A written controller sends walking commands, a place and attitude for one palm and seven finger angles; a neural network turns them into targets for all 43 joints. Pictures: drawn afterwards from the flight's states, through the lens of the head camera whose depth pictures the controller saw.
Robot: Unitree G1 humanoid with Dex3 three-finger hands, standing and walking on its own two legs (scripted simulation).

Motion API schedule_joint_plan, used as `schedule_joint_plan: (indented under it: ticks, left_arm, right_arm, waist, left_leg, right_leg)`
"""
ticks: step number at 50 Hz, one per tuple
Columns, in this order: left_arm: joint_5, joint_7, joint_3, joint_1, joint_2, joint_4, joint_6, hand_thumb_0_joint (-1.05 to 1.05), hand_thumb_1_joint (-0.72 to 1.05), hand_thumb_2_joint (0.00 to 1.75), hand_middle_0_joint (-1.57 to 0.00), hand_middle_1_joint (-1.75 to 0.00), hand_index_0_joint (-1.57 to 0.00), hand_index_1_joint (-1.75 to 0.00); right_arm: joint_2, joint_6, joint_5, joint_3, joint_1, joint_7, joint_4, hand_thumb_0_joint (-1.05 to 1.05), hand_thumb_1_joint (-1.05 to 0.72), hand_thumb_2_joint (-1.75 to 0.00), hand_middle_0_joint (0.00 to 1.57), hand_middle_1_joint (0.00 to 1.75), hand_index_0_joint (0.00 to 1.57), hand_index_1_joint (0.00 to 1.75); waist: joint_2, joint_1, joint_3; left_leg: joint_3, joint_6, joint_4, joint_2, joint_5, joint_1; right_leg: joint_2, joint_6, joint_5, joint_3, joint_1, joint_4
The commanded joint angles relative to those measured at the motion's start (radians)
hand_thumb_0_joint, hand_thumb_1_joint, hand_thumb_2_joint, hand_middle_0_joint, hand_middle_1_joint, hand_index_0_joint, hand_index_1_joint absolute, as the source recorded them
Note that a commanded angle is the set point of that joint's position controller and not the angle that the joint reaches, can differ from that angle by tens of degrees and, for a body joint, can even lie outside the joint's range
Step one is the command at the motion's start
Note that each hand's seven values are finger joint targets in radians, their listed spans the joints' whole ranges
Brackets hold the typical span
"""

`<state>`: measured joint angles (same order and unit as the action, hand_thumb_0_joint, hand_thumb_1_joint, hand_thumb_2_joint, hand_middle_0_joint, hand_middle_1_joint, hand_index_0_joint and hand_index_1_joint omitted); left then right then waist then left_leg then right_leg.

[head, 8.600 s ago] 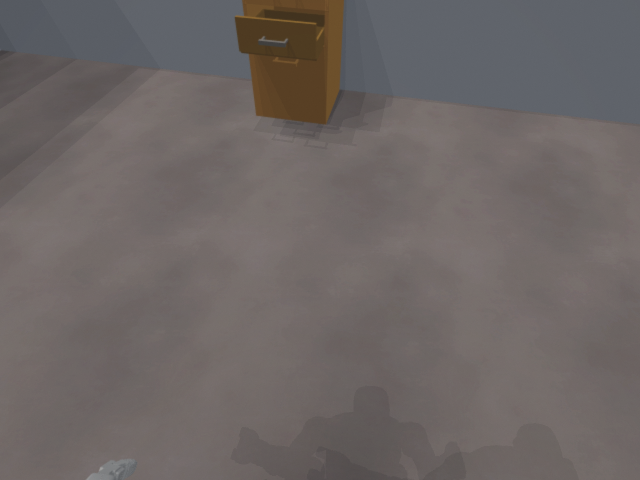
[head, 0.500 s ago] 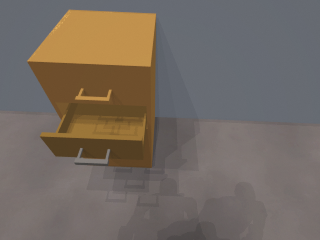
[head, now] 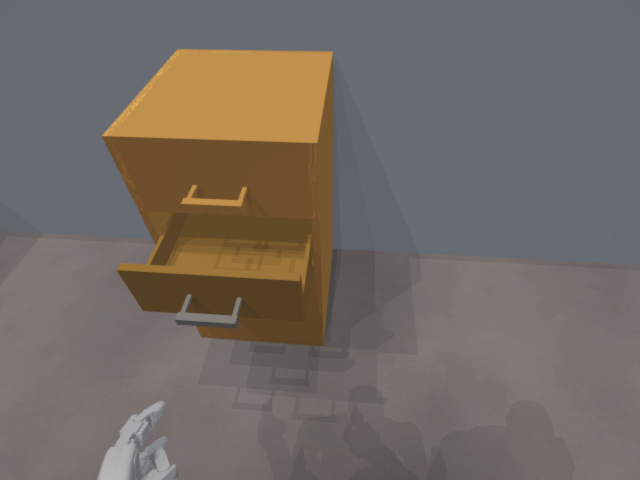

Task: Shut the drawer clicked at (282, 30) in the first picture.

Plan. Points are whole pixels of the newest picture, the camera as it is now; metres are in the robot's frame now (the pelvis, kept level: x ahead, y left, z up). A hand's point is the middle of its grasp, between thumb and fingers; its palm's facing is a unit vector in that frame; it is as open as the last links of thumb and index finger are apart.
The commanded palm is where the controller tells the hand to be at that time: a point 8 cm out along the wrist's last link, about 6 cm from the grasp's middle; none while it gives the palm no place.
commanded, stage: raise the hand and make a fist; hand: left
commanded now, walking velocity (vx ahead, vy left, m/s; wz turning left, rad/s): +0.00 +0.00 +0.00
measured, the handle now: (210, 311) +0.49 +0.27 -0.23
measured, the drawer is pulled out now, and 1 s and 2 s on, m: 0.18 0.18 0.18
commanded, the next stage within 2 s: bring the fist close to the handle in 1.74 s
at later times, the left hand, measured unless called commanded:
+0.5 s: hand (183, 441) +0.19 +0.20 -0.08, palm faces -0.05 -0.99 -0.11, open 4.7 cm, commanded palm +0.19 +0.25 -0.10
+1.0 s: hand (197, 412) +0.25 +0.21 -0.13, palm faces -0.11 -0.99 -0.02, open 3.1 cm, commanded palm +0.24 +0.27 -0.12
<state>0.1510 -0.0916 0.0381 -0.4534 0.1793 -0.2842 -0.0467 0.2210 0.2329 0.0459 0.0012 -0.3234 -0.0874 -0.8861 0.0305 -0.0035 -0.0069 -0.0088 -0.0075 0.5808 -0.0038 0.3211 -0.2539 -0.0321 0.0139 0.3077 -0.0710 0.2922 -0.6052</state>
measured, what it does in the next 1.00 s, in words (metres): lowers itself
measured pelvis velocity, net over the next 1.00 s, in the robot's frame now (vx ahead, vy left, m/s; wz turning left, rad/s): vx -0.04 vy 0.02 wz -0.03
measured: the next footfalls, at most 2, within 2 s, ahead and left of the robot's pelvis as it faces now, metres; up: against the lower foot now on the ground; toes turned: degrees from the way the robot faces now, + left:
none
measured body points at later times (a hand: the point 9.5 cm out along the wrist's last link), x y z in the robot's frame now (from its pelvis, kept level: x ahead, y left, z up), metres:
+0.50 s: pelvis -0.06 +0.00 -0.13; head +0.04 +0.01 +0.31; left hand +0.19 +0.25 -0.07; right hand +0.16 -0.22 -0.21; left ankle -0.01 +0.12 -0.73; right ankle +0.01 -0.11 -0.73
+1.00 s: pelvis -0.04 +0.02 -0.14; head +0.08 +0.05 +0.29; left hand +0.25 +0.27 -0.13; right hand +0.13 -0.24 -0.22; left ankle -0.01 +0.13 -0.73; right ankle +0.01 -0.11 -0.73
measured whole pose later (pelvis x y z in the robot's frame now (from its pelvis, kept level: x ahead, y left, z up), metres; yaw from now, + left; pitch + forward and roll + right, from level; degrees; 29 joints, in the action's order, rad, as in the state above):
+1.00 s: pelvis -0.04 +0.02 -0.14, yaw -1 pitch +24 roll -3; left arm 0.25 0.35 0.21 -0.09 0.28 -0.23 -0.42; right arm 0.28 0.18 0.02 -0.01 -0.19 -0.04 -0.54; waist 0.00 -0.03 -0.17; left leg 0.02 0.02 1.44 -0.02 0.61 -1.26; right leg -0.04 0.00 0.54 -0.07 1.26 -1.37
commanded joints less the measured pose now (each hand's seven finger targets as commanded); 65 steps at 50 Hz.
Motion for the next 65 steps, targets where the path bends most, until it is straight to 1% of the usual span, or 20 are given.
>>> schedule_joint_plan:
  ticks: [1,3,4,5,7,8,12,16,17,20,22,25,28,30,33,37,41,51,58,65]
  left_arm:
    - [0.012,0.107,0.02,0.213,-0.003,0.048,-0.25,0.0,0.9,0.9,-0.38,-0.5,-0.38,-0.5]
    - [0.043,0.209,0.07,0.1,0.002,-0.029,-0.397,0.0,0.9,0.9,-0.42,-0.54,-0.42,-0.54]
    - [0.058,0.27,0.084,0.053,0.005,-0.025,-0.466,0.0,0.9,0.9,-0.44,-0.56,-0.44,-0.56]
    - [0.067,0.336,0.132,0.001,0.047,-0.054,-0.52,0.0,0.9,0.9,-0.46,-0.58,-0.46,-0.58]
    - [0.093,0.466,0.173,0.083,0.111,-0.041,-0.618,0.0,0.9,0.9,-0.5,-0.62,-0.5,-0.62]
    - [0.096,0.487,0.242,0.089,0.165,-0.077,-0.619,0.0,0.9,0.9,-0.52,-0.65,-0.52,-0.65]
    - [0.131,0.461,0.257,0.285,0.22,0.163,-0.544,0.0,0.9,0.9,-0.6,-0.73,-0.6,-0.73]
    - [0.136,0.374,0.288,0.48,0.287,0.515,-0.61,0.0,0.9,0.9,-0.68,-0.82,-0.68,-0.82]
    - [0.126,0.37,0.241,0.46,0.244,0.526,-0.626,0.0,0.9,0.9,-0.7,-0.84,-0.7,-0.84]
    - [0.122,0.413,0.15,0.46,0.198,0.48,-0.628,0.0,0.9,0.9,-0.76,-0.91,-0.76,-0.91]
    - [0.125,0.461,0.132,0.443,0.186,0.357,-0.575,0.0,0.9,0.9,-0.8,-0.95,-0.8,-0.95]
    - [0.143,0.53,0.135,0.409,0.175,0.163,-0.426,0.0,0.9,0.9,-0.86,-1.01,-0.86,-1.01]
    - [0.17,0.533,0.259,0.415,0.253,0.188,-0.31,0.0,0.9,0.9,-0.92,-1.08,-0.92,-1.08]
    - [0.182,0.498,0.321,0.4,0.281,0.238,-0.292,0.0,0.9,0.9,-0.96,-1.12,-0.96,-1.12]
    - [0.177,0.414,0.348,0.379,0.267,0.359,-0.35,0.0,0.9,0.9,-1.02,-1.19,-1.02,-1.19]
    - [0.123,0.36,0.269,0.382,0.209,0.32,-0.44,0.0,0.9,0.9,-1.1,-1.27,-1.1,-1.27]
    - [0.093,0.401,0.187,0.43,0.183,0.224,-0.454,0.0,0.9,0.9,-1.18,-1.36,-1.18,-1.36]
    - [0.136,0.408,0.287,0.516,0.266,0.341,-0.492,0.0,0.9,0.9,-1.38,-1.58,-1.38,-1.58]
    - [0.114,0.454,0.266,0.562,0.254,0.119,-0.421,0.0,0.9,0.9,-1.4,-1.6,-1.4,-1.6]
    - [0.159,0.5,0.372,0.73,0.361,0.152,-0.453,0.0,0.9,0.9,-1.4,-1.6,-1.4,-1.6]
  right_arm:
    - [0.15,0.124,-0.024,-0.051,0.125,-0.004,0.254,0.0,-0.9,-0.9,0.2,0.3,0.2,0.3]
    - [0.147,0.151,-0.038,-0.072,0.146,0.02,0.316,0.0,-0.9,-0.9,0.2,0.3,0.2,0.3]
    - [0.149,0.161,-0.044,-0.08,0.156,0.036,0.351,0.0,-0.9,-0.9,0.2,0.3,0.2,0.3]
    - [0.149,0.165,-0.04,-0.091,0.152,0.059,0.375,0.0,-0.9,-0.9,0.2,0.3,0.2,0.3]
    - [0.153,0.164,-0.033,-0.09,0.184,0.082,0.435,0.0,-0.9,-0.9,0.2,0.3,0.2,0.3]
    - [0.15,0.154,-0.025,-0.097,0.188,0.081,0.46,0.0,-0.9,-0.9,0.2,0.3,0.2,0.3]
    - [0.151,0.107,-0.016,-0.091,0.223,0.066,0.592,0.0,-0.9,-0.9,0.2,0.3,0.2,0.3]
    - [0.136,0.09,-0.026,-0.076,0.17,0.034,0.563,0.0,-0.9,-0.9,0.2,0.3,0.2,0.3]
    - [0.129,0.093,-0.028,-0.068,0.161,0.03,0.541,0.0,-0.9,-0.9,0.2,0.3,0.2,0.3]
    - [0.153,0.101,-0.038,-0.054,0.141,0.019,0.481,0.0,-0.9,-0.9,0.2,0.3,0.2,0.3]
    - [0.171,0.105,-0.029,-0.053,0.137,0.013,0.444,0.0,-0.9,-0.9,0.2,0.3,0.2,0.3]
    - [0.193,0.091,-0.01,-0.049,0.13,0.004,0.439,0.0,-0.9,-0.9,0.2,0.3,0.2,0.3]
    - [0.196,0.068,-0.001,-0.053,0.152,0.003,0.476,0.0,-0.9,-0.9,0.2,0.3,0.2,0.3]
    - [0.18,0.057,-0.01,-0.054,0.163,0.01,0.494,0.0,-0.9,-0.9,0.2,0.3,0.2,0.3]
    - [0.145,0.047,-0.022,-0.061,0.153,0.03,0.495,0.0,-0.9,-0.9,0.2,0.3,0.2,0.3]
    - [0.152,0.026,-0.036,-0.064,0.136,0.052,0.466,0.0,-0.9,-0.9,0.2,0.3,0.2,0.3]
    - [0.195,0.003,-0.029,-0.07,0.117,0.055,0.463,0.0,-0.9,-0.9,0.2,0.3,0.2,0.3]
    - [0.196,-0.015,-0.036,-0.072,0.107,0.048,0.464,0.0,-0.9,-0.9,0.2,0.3,0.2,0.3]
    - [0.21,-0.06,-0.024,-0.065,0.116,0.055,0.467,0.0,-0.9,-0.9,0.2,0.3,0.2,0.3]
    - [0.201,-0.052,-0.026,-0.06,0.114,0.033,0.453,0.0,-0.9,-0.9,0.2,0.3,0.2,0.3]
  waist:
    - [-0.291,-0.07,0.064]
    - [-0.367,0.004,-0.025]
    - [-0.335,0.036,-0.096]
    - [-0.214,0.069,-0.157]
    - [-0.102,0.062,-0.246]
    - [-0.096,0.078,-0.281]
    - [-0.028,0.068,-0.308]
    - [0.11,0.013,-0.455]
    - [0.132,-0.008,-0.451]
    - [0.077,-0.073,-0.427]
    - [0.031,-0.087,-0.389]
    - [-0.049,-0.075,-0.376]
    - [-0.071,-0.006,-0.492]
    - [-0.036,0.039,-0.551]
    - [-0.003,0.059,-0.61]
    - [0.025,0.01,-0.511]
    - [0.01,-0.04,-0.43]
    - [0.134,-0.001,-0.608]
    - [0.026,-0.04,-0.518]
    - [0.048,-0.025,-0.626]
  left_leg:
    - [0.025,0.029,0.103,0.028,0.059,-0.297]
    - [0.016,0.018,0.229,0.034,0.103,-0.452]
    - [0.008,0.014,0.276,0.042,0.099,-0.502]
    - [-0.006,0.006,0.322,0.052,0.063,-0.526]
    - [-0.022,-0.002,0.43,0.064,0.072,-0.645]
    - [-0.038,0.005,0.475,0.066,0.094,-0.709]
    - [-0.04,0.027,0.532,0.061,0.244,-0.793]
    - [-0.006,0.043,0.591,0.016,0.183,-0.73]
    - [0.009,0.046,0.595,0.011,0.159,-0.709]
    - [0.042,0.051,0.641,0.002,0.12,-0.728]
    - [0.054,0.046,0.655,0.0,0.146,-0.779]
    - [0.065,0.046,0.641,0.005,0.183,-0.824]
    - [0.054,0.044,0.615,0.015,0.144,-0.829]
    - [0.058,0.038,0.598,0.015,0.073,-0.786]
    - [0.056,0.031,0.583,0.008,-0.042,-0.71]
    - [0.071,0.022,0.593,-0.001,-0.019,-0.715]
    - [0.086,0.023,0.597,-0.001,0.115,-0.764]
    - [0.107,-0.015,0.628,-0.006,-0.135,-0.6]
    - [0.075,0.021,0.664,0.004,0.03,-0.78]
    - [0.056,0.034,0.724,0.004,-0.03,-0.802]
  right_leg:
    - [0.017,-0.015,0.21,-0.012,0.356,0.001]
    - [0.007,-0.01,0.338,0.041,0.409,-0.089]
    - [0.009,-0.002,0.316,0.055,0.396,-0.145]
    - [0.004,0.016,0.226,0.076,0.366,-0.208]
    - [-0.011,0.026,0.163,0.115,0.387,-0.31]
    - [-0.019,0.023,0.189,0.152,0.387,-0.327]
    - [-0.016,0.016,0.469,0.217,0.469,-0.315]
    - [0.011,0.02,0.376,0.194,0.518,-0.403]
    - [0.022,0.024,0.314,0.163,0.553,-0.432]
    - [0.044,0.018,0.228,0.109,0.651,-0.488]
    - [0.043,0.01,0.241,0.095,0.679,-0.49]
    - [0.044,0.005,0.272,0.077,0.688,-0.486]
    - [0.025,-0.001,0.255,0.086,0.588,-0.482]
    - [0.031,0.007,0.184,0.064,0.563,-0.52]
    - [0.033,0.009,0.059,0.037,0.555,-0.56]
    - [0.04,0.016,0.09,0.005,0.701,-0.601]
    - [0.042,0.017,0.174,-0.002,0.804,-0.606]
    - [0.04,0.028,0.046,-0.011,0.812,-0.661]
    - [0.046,0.018,0.094,0.009,0.792,-0.638]
    - [0.046,0.018,0.03,0.045,0.723,-0.654]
